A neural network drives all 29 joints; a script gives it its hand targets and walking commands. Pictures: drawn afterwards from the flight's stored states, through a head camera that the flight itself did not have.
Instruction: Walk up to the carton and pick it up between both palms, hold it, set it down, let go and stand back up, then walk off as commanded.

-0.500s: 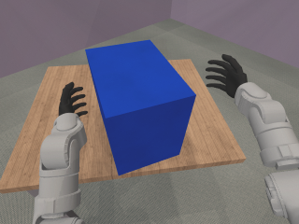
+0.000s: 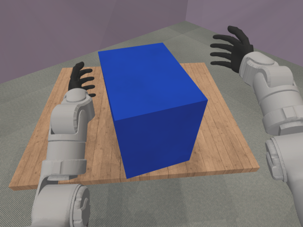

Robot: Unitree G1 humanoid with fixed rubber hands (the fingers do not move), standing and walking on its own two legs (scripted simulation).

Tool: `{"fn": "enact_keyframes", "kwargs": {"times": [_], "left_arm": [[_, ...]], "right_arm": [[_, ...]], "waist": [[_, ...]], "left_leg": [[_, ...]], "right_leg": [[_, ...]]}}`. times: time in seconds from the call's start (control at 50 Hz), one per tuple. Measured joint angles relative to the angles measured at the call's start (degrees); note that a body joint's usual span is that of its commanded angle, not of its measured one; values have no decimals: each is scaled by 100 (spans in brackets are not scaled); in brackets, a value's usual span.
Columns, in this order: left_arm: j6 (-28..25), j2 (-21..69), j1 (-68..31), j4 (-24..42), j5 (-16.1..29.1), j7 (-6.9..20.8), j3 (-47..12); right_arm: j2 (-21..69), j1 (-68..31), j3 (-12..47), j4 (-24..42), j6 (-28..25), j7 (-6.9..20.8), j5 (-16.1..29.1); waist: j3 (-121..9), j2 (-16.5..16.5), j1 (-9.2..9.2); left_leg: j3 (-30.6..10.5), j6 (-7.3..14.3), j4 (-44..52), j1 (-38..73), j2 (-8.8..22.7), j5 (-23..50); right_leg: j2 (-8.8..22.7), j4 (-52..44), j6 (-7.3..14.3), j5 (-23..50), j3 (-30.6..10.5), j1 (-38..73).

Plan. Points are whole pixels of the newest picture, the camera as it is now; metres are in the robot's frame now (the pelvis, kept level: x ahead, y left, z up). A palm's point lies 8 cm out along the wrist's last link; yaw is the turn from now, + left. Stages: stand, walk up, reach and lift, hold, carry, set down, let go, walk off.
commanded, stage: reach and lift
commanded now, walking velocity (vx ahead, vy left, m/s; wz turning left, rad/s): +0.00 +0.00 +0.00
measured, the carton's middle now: (145, 108) +0.47 +0.07 +0.05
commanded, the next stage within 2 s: none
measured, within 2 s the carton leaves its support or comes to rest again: neither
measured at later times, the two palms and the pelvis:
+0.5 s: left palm (83, 98) +0.38 +0.22 +0.16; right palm (233, 81) +0.47 -0.17 +0.18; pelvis +0.01 +0.00 +0.00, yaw +0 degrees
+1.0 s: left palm (86, 115) +0.39 +0.24 +0.09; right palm (223, 95) +0.48 -0.16 +0.12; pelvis +0.01 +0.00 +0.00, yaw +0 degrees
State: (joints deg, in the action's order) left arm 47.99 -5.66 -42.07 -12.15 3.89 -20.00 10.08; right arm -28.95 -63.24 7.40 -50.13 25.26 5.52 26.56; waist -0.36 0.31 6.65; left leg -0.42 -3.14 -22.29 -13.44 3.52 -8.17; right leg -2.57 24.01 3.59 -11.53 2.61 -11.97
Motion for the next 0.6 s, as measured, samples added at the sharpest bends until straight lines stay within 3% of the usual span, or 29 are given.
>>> {"fn": "enact_keyframes", "kwargs": {"times": [0.24, 0.38, 0.6], "left_arm": [[-481, 0, -230, -782, 14, 79, 0], [-901, -1, -229, -997, 14, 214, 0], [-1759, -1, -203, -1904, 12, 430, 0]], "right_arm": [[0, -133, 92, -578, -64, 67, 1], [1, 230, 143, -653, -376, 91, 1], [13, 742, 179, -694, -950, 148, 1]], "waist": [[-94, 2, 77], [-93, 7, 130], [-96, 18, 162]], "left_leg": [[0, 0, 0, -120, 0, -24], [0, 0, 0, -186, 0, -22], [0, 0, 0, -462, 0, 23]], "right_leg": [[0, -38, -10, -2, 0, -101], [0, -38, -10, -2, 0, -167], [0, -39, -10, 45, 0, -444]]}}
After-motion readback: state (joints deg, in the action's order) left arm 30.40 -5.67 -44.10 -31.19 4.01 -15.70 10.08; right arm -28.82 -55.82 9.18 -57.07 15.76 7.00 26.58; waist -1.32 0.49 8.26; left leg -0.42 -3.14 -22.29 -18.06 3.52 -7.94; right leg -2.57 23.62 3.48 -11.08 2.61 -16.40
